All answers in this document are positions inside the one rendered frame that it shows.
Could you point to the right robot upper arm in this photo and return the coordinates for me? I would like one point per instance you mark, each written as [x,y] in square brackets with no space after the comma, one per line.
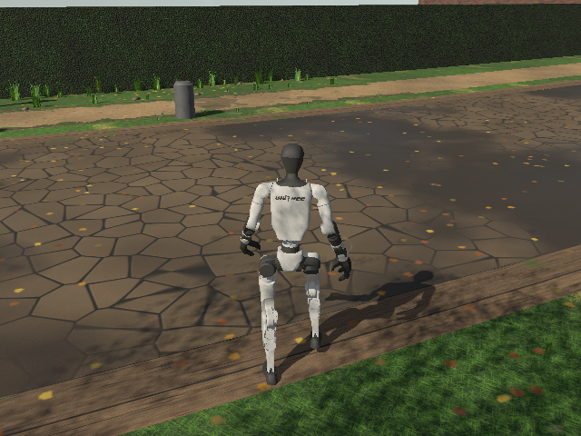
[319,192]

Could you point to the right robot forearm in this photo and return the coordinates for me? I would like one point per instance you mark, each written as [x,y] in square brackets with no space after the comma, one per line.
[337,244]

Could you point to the robot left hand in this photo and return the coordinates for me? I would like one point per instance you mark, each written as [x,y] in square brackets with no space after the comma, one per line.
[252,243]

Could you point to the humanoid robot torso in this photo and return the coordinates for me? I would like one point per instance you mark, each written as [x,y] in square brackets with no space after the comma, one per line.
[290,219]

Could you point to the robot right hand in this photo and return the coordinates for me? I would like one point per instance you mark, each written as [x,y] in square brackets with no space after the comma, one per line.
[345,267]

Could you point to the robot left shin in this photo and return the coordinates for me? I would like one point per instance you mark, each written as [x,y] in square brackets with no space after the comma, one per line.
[269,339]

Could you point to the left robot forearm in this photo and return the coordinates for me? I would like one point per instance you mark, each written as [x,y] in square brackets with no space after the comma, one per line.
[246,233]

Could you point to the left robot upper arm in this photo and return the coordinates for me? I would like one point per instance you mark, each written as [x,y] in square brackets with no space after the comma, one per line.
[262,191]

